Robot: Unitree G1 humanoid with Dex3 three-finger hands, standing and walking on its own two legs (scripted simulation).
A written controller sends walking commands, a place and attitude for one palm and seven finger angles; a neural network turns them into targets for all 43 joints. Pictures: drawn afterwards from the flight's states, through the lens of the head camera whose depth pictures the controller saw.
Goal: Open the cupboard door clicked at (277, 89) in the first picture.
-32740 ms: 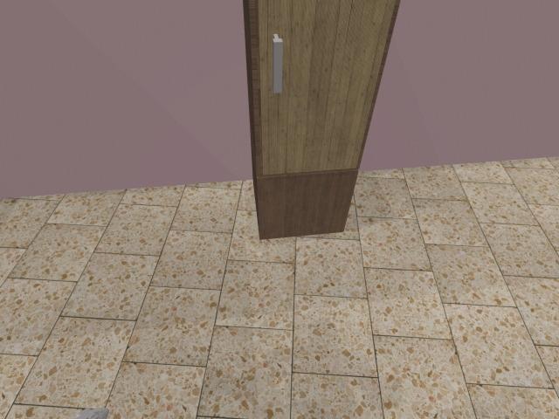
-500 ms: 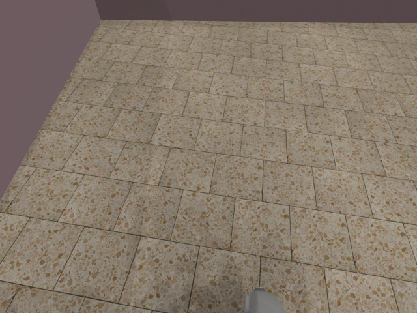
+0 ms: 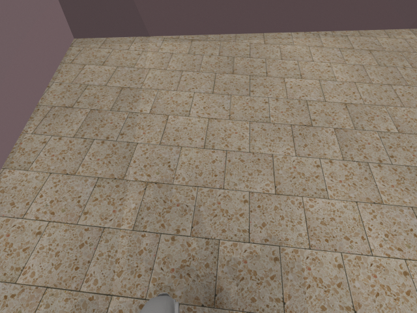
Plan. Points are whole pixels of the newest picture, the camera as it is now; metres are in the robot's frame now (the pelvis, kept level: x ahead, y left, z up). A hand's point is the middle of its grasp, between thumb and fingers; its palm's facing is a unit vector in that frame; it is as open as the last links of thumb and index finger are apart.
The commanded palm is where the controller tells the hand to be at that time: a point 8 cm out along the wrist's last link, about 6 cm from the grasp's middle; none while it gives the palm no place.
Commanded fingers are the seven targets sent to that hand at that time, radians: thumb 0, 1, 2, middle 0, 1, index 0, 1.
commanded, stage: turn to face it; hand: left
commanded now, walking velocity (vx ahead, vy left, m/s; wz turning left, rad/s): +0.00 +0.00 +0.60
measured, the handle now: out of the picture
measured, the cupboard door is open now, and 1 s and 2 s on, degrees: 46 46 46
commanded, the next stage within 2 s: none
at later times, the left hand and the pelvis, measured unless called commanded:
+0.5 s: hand (115, 306) +0.17 +0.21 -0.16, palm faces +0.25 -0.93 -0.26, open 7.4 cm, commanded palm none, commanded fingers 0.00 0.90 0.90 -0.20 -0.30 -0.20 -0.30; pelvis +0.10 -0.02 -0.01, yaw +15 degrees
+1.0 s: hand out of the picture +0.02 +0.11 -0.18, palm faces +0.60 -0.75 -0.26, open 7.4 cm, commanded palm none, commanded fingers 0.00 0.90 0.90 -0.20 -0.30 -0.20 -0.30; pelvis +0.14 -0.06 -0.01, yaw +37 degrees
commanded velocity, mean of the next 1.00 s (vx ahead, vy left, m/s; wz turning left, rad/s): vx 0.00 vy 0.00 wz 0.60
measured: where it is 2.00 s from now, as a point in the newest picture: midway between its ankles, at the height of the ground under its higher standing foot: outside the picture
